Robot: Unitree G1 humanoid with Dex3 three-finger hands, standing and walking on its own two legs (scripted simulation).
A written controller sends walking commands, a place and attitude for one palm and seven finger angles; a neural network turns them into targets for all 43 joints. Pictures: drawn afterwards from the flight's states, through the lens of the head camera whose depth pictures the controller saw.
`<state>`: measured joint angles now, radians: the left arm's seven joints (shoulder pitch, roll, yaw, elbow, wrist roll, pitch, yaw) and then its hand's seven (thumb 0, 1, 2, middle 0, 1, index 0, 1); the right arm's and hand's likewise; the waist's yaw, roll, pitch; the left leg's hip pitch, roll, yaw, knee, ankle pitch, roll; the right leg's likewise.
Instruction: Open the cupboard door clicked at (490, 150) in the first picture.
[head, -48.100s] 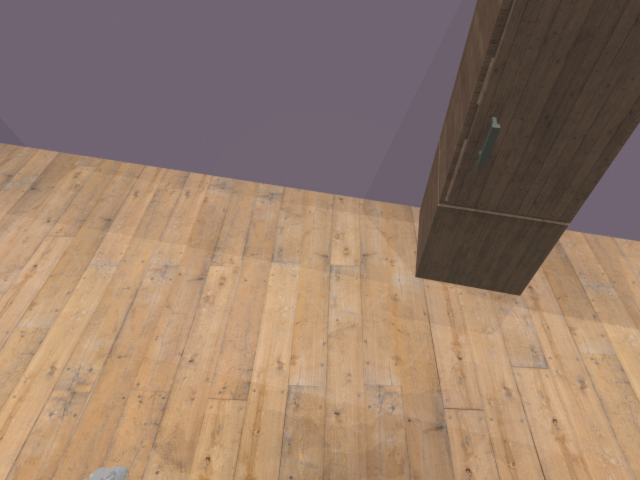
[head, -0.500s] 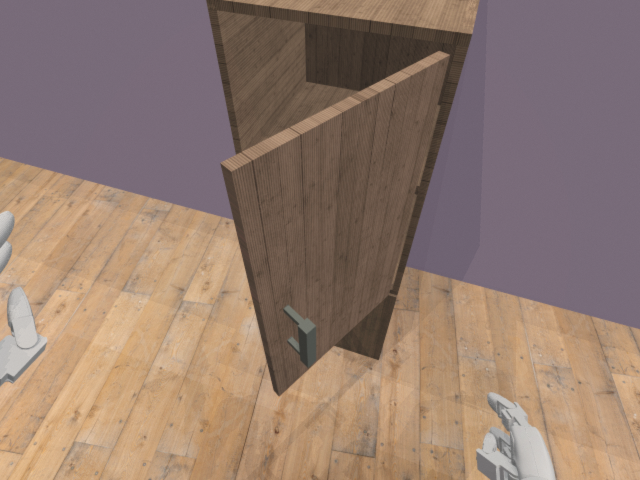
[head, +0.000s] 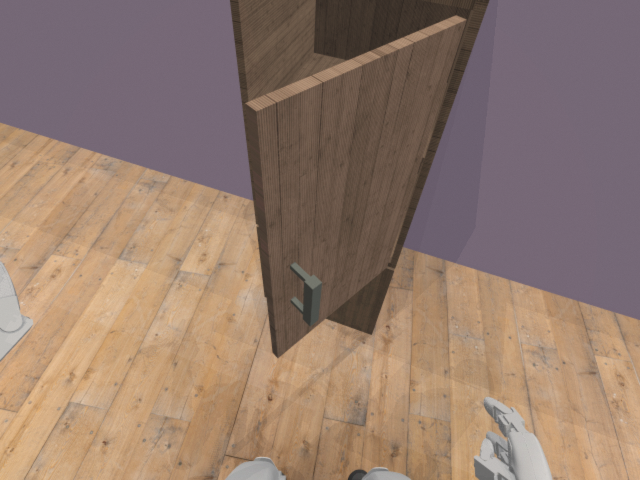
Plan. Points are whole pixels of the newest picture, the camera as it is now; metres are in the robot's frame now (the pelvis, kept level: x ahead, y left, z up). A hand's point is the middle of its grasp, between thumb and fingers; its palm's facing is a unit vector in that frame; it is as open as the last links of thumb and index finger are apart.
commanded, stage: step back with the hand held close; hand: left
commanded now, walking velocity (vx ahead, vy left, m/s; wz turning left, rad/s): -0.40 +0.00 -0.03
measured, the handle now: (303, 294) +0.41 +0.04 -0.08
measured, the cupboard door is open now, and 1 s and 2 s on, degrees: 63 63 63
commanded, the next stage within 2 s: stop stepping back and stand still in 0.54 s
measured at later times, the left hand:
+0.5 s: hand out of the picture +0.11 +0.28 +0.19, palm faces +0.49 -0.76 -0.42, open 7.4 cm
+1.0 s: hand out of the picture +0.06 +0.21 +0.18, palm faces +0.35 -0.83 -0.43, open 7.4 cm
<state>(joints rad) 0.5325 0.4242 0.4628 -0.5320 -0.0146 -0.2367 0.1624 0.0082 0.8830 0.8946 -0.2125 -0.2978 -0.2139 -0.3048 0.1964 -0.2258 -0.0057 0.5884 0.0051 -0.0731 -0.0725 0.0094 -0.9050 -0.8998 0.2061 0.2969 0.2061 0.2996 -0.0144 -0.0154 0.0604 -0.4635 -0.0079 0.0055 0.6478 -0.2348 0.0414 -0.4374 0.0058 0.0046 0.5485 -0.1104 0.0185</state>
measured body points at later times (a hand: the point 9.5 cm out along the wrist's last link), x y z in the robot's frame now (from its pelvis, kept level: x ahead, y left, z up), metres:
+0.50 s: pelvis -0.08 +0.00 +0.01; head -0.04 +0.04 +0.46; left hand +0.08 +0.32 +0.21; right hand +0.13 -0.21 -0.05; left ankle +0.01 +0.10 -0.72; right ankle -0.13 -0.14 -0.64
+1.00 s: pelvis -0.18 -0.04 +0.01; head -0.20 -0.02 +0.46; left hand +0.03 +0.25 +0.20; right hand -0.10 -0.33 -0.08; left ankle -0.10 +0.06 -0.72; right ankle -0.29 -0.13 -0.72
